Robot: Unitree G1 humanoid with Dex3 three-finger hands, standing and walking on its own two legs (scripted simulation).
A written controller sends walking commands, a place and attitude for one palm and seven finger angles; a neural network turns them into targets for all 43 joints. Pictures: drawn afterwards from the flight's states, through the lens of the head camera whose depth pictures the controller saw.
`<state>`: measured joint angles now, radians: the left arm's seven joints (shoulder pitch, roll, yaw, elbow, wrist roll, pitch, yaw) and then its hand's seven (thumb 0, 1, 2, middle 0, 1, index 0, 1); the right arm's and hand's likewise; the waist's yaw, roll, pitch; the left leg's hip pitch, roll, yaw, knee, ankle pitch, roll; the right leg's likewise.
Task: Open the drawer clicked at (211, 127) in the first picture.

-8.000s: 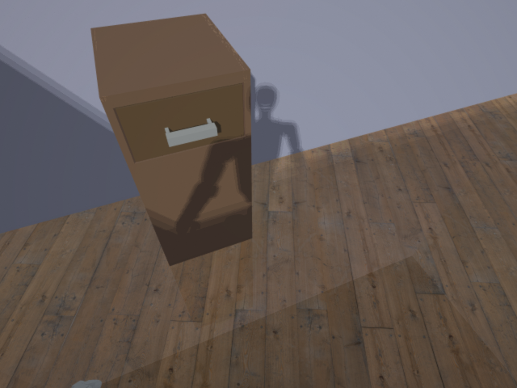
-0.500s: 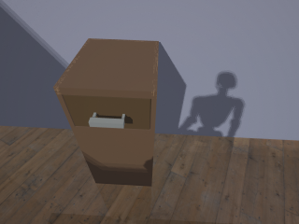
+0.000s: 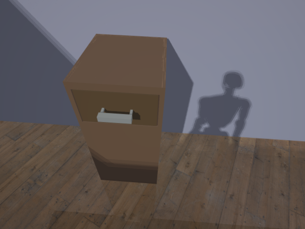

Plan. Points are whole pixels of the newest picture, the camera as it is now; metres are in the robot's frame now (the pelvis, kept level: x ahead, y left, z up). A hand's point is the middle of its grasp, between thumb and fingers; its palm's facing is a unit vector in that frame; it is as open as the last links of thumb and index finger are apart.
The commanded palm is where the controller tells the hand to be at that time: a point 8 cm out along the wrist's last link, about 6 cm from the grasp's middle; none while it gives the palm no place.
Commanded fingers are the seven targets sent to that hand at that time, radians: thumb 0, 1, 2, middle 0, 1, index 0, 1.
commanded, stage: look again from close up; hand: left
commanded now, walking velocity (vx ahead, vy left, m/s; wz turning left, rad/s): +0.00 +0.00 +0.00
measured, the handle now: (116, 114) +0.56 +0.18 -0.07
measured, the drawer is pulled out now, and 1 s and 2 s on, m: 0.00 0.00 0.00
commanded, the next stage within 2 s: shuffle to correct the standing spot in 0.44 s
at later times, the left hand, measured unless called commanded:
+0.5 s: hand out of the picture -0.06 +0.14 -0.18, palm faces +0.06 -0.99 -0.15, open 7.4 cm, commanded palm none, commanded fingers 0.00 0.90 0.90 -0.20 -0.30 -0.20 -0.30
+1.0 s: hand out of the picture +0.02 +0.16 -0.18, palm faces +0.05 -0.99 -0.11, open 7.4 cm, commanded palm none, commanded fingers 0.00 0.90 0.90 -0.20 -0.30 -0.20 -0.30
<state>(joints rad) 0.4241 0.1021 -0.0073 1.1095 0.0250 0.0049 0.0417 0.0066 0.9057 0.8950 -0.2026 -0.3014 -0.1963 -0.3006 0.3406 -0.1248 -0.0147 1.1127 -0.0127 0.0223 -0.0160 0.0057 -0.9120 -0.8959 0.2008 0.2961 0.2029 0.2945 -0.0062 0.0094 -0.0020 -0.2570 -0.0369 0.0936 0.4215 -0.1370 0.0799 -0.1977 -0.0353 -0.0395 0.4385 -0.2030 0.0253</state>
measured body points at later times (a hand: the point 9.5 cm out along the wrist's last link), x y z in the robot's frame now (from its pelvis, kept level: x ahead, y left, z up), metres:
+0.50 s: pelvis -0.01 -0.01 +0.00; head -0.02 -0.01 +0.45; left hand -0.06 +0.19 -0.16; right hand -0.03 -0.22 -0.16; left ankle +0.06 +0.06 -0.74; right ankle +0.02 -0.14 -0.74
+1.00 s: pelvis +0.04 +0.01 +0.00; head +0.05 +0.03 +0.45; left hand +0.02 +0.21 -0.17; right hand +0.00 -0.19 -0.16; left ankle +0.05 +0.07 -0.74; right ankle +0.02 -0.14 -0.74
